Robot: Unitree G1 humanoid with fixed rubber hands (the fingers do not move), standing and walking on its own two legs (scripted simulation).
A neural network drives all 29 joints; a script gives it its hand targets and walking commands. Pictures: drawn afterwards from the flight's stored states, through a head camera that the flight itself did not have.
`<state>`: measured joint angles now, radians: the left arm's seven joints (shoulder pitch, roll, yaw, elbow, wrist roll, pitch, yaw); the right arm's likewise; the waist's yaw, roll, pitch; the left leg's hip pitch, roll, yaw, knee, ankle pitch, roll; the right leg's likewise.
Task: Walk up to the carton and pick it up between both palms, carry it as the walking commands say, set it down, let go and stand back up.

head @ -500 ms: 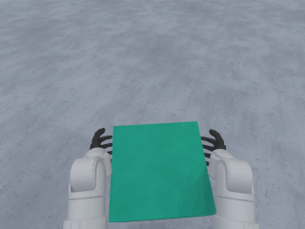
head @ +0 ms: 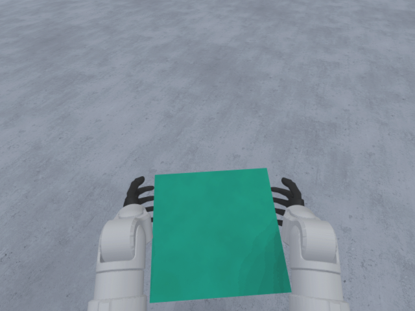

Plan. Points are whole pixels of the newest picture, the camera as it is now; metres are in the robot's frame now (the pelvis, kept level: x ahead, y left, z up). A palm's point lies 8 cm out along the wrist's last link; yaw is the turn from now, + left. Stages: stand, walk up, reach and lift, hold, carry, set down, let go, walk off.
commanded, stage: carry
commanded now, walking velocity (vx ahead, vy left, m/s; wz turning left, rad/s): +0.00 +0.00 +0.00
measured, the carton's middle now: (214, 238) +0.30 +0.00 -0.02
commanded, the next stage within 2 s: none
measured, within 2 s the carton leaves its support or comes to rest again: neither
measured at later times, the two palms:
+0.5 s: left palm (142, 218) +0.28 +0.13 +0.09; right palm (309, 220) +0.28 -0.17 +0.08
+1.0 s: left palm (114, 240) +0.25 +0.18 +0.06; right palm (269, 205) +0.32 -0.11 +0.07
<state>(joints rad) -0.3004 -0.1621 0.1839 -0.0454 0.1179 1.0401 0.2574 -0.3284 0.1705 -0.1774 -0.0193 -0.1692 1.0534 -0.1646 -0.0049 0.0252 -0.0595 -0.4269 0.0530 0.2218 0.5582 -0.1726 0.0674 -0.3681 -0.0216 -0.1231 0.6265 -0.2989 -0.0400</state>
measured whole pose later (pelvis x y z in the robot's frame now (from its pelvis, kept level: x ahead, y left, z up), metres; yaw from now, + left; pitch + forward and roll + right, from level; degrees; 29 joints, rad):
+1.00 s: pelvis +0.00 -0.03 +0.00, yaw +13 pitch +6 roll -2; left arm -0.31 -0.15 0.12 -0.24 0.10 1.25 0.28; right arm -0.29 0.16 -0.13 -0.27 -0.11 1.24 -0.25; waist 0.00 0.01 0.01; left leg -0.50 0.07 0.05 0.65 -0.25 0.01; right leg -0.51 -0.03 -0.11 0.87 -0.47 0.01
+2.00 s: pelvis +0.04 -0.11 -0.01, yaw +44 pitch +4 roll +2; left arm -0.32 -0.17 0.13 -0.26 0.09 1.22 0.28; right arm -0.32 0.16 -0.15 -0.31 -0.11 1.24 -0.25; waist 0.00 0.02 0.01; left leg -0.50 0.05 0.06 0.91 -0.38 -0.02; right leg -0.36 -0.11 -0.34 0.71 -0.43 -0.09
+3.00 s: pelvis +0.13 -0.14 -0.01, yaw +71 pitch +4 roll +4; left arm -0.30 -0.16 0.14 -0.26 0.09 1.25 0.30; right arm -0.33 0.17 -0.15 -0.25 -0.11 1.24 -0.24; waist 0.01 0.00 0.00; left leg -0.53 0.01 -0.01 1.00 -0.50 -0.04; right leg -0.35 -0.06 -0.20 0.73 -0.45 -0.10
